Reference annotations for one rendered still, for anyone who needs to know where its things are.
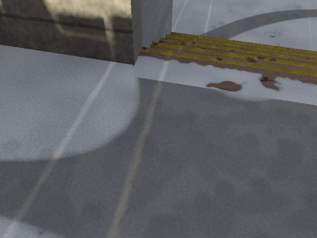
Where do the stairs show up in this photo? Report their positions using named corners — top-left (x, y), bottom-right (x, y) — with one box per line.
top-left (151, 32), bottom-right (317, 72)

